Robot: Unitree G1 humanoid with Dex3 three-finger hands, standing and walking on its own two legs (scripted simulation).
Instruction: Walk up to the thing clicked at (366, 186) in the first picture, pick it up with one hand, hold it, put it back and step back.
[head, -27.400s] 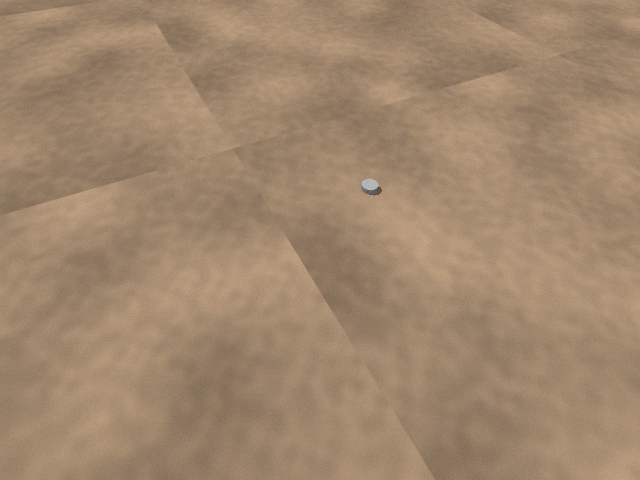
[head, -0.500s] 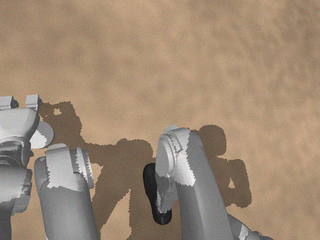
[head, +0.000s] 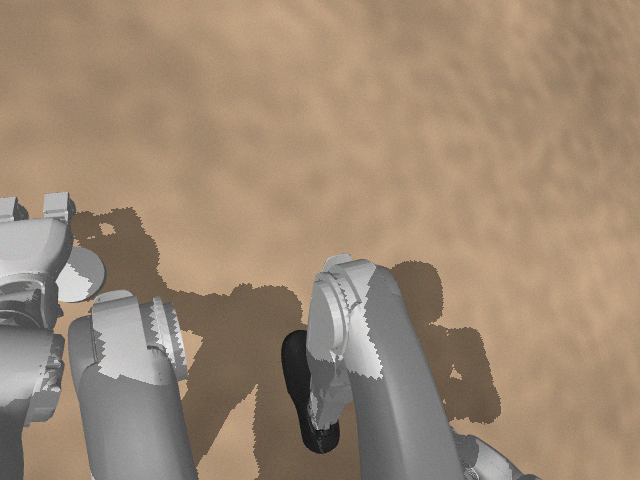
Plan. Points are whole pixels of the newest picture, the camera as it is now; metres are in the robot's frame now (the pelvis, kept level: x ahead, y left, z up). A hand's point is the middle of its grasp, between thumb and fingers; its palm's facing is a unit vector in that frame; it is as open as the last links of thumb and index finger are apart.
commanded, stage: rest palm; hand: left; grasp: from above
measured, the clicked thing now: (74, 274) +0.37 +0.24 -0.30
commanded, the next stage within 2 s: close in 0.70 s
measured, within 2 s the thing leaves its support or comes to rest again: neither
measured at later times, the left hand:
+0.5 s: hand (40, 259) +0.38 +0.27 -0.24, palm faces -0.43 -0.13 -0.89, open 14.2 cm
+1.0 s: hand (25, 266) +0.37 +0.29 -0.24, palm faces -0.36 -0.06 -0.93, open 13.8 cm
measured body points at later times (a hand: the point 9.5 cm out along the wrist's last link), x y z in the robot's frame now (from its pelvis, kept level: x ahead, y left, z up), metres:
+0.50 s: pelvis +0.00 +0.00 +0.00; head +0.24 +0.12 +0.36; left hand +0.40 +0.27 -0.19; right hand +0.10 -0.26 -0.07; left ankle +0.07 +0.13 -0.28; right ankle +0.12 -0.12 -0.28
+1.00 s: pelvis +0.00 +0.00 +0.01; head +0.25 +0.11 +0.36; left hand +0.39 +0.28 -0.19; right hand +0.11 -0.25 -0.07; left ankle +0.07 +0.13 -0.28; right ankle +0.12 -0.12 -0.28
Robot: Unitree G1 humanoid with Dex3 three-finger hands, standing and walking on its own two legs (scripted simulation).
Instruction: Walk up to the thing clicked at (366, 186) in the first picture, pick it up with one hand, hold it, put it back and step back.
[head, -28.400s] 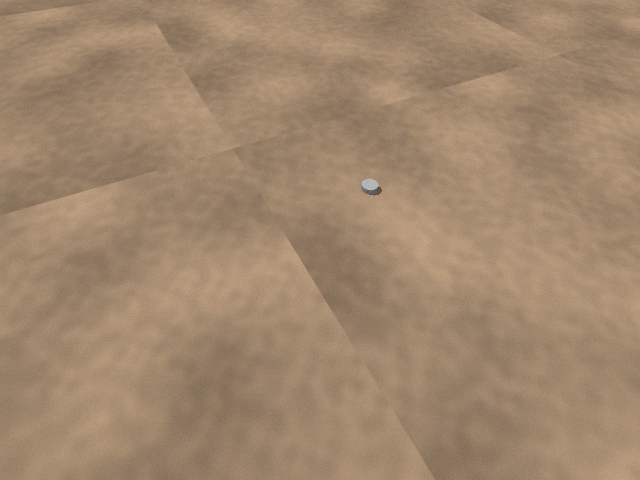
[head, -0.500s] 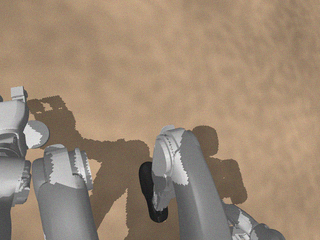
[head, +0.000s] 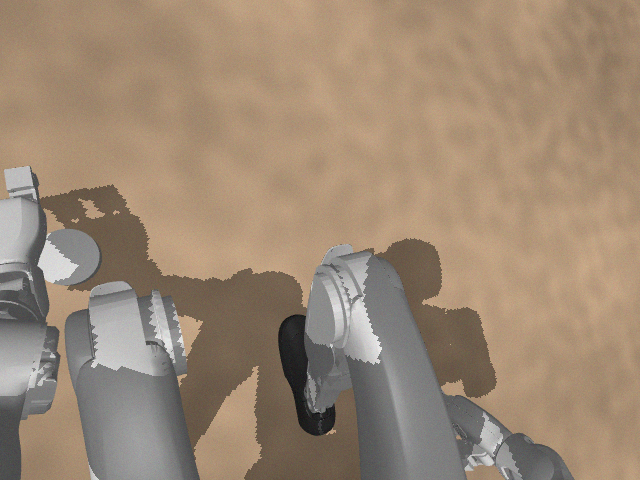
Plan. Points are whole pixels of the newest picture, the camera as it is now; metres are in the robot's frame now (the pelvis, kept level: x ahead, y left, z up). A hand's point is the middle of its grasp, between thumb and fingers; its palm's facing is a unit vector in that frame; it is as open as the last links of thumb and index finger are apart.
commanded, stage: close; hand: left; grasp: from above
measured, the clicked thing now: (69, 257) +0.37 +0.24 -0.32
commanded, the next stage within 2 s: go down in 0.84 s
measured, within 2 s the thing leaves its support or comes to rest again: neither
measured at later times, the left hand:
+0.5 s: hand (40, 264) +0.36 +0.26 -0.26, palm faces -0.33 -0.04 -0.94, open 13.3 cm
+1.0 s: hand (54, 272) +0.35 +0.25 -0.27, palm faces -0.44 -0.07 -0.90, open 13.2 cm
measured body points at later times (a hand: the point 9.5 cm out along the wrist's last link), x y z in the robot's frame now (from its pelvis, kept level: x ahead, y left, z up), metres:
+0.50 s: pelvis +0.00 +0.00 +0.00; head +0.26 +0.11 +0.35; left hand +0.37 +0.26 -0.20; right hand +0.10 -0.24 -0.09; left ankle +0.08 +0.13 -0.29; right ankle +0.12 -0.12 -0.29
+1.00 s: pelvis +0.01 +0.00 +0.00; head +0.26 +0.10 +0.35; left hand +0.37 +0.25 -0.21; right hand +0.10 -0.24 -0.10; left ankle +0.08 +0.13 -0.29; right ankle +0.12 -0.12 -0.29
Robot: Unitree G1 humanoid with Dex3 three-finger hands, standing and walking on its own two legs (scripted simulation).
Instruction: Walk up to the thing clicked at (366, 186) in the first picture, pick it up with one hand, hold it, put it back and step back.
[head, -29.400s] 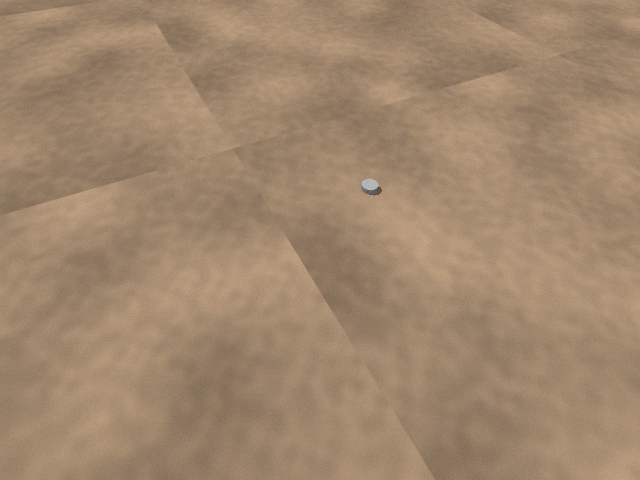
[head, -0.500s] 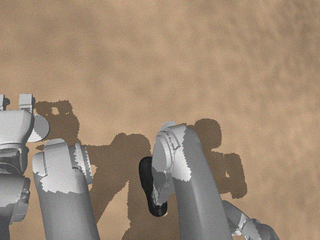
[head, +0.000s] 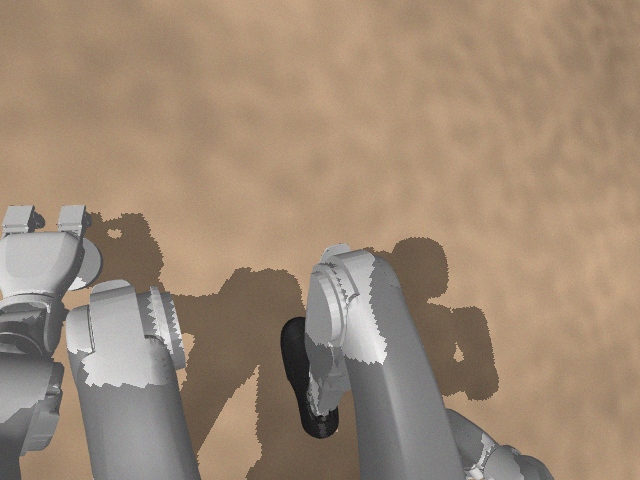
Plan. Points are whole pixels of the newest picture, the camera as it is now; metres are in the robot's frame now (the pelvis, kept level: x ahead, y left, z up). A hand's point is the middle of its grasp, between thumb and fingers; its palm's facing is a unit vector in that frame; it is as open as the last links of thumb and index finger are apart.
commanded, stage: go down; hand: left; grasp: from above
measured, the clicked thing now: (70, 262) +0.37 +0.24 -0.31
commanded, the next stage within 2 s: none
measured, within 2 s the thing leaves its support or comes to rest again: neither
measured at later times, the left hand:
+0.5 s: hand out of the picture +0.35 +0.28 -0.09, palm faces -0.35 -0.05 -0.94, open 13.5 cm
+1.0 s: hand out of the picture +0.34 +0.30 +0.05, palm faces -0.41 -0.09 -0.91, open 13.9 cm
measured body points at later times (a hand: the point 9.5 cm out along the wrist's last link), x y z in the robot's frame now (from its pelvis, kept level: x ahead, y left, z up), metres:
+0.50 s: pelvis +0.01 +0.00 +0.06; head +0.20 +0.03 +0.46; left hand +0.37 +0.28 -0.04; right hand +0.15 -0.25 -0.09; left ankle +0.07 +0.14 -0.29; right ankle +0.12 -0.12 -0.29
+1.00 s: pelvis +0.00 -0.01 +0.14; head +0.16 +0.02 +0.56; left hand +0.36 +0.30 +0.10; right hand +0.16 -0.27 +0.01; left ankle +0.07 +0.14 -0.29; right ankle +0.12 -0.12 -0.29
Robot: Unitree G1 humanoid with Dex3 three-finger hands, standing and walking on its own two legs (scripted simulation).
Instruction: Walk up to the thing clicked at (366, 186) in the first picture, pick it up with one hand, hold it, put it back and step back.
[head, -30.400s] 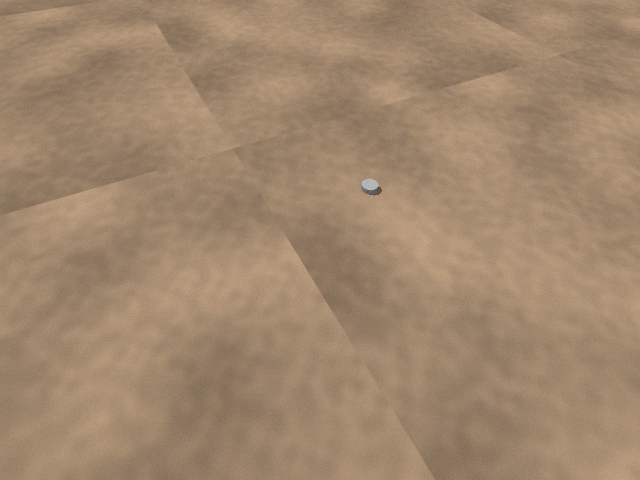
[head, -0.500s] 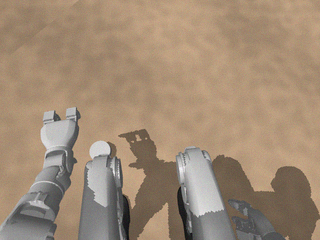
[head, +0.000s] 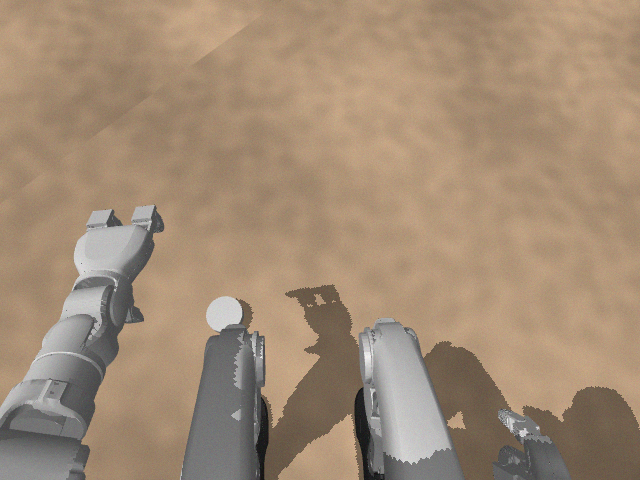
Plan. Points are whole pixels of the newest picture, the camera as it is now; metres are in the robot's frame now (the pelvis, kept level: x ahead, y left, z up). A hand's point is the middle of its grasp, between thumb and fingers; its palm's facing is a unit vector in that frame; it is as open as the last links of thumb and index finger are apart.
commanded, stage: go down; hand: left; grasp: from above
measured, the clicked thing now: (225, 315) +0.40 +0.20 -0.45
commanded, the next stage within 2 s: withdraw in 1.76 s
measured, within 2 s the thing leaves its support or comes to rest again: neither
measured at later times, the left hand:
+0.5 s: hand (103, 261) +0.38 +0.27 -0.03, palm faces -0.42 -0.03 -0.91, open 14.1 cm
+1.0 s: hand (91, 253) +0.38 +0.27 -0.01, palm faces -0.42 -0.03 -0.91, open 14.1 cm
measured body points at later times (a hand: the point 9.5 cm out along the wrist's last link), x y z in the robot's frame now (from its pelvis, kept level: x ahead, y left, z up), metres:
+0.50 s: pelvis +0.02 +0.01 +0.08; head +0.16 +0.03 +0.50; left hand +0.40 +0.27 +0.02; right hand +0.14 -0.26 -0.05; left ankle +0.09 +0.13 -0.43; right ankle +0.10 -0.13 -0.43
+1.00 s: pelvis +0.04 +0.01 +0.11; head +0.18 +0.03 +0.53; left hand +0.40 +0.27 +0.04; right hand +0.15 -0.26 -0.02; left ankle +0.09 +0.13 -0.43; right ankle +0.10 -0.13 -0.43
